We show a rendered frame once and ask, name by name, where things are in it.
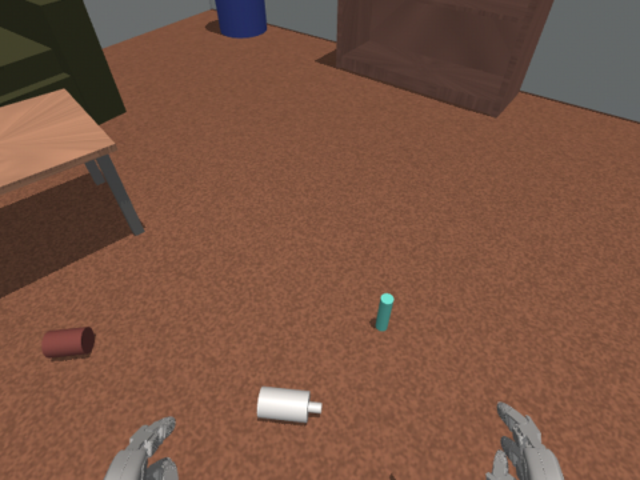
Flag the left robot hand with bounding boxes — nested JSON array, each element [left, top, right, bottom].
[[103, 416, 179, 480]]

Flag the right robot hand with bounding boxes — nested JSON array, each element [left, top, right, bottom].
[[486, 402, 564, 480]]

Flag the sofa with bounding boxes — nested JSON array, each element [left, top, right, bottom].
[[0, 0, 127, 125]]

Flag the coffee table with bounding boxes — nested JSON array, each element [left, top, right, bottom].
[[0, 88, 145, 236]]

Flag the bookshelf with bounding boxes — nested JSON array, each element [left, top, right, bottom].
[[336, 0, 554, 118]]

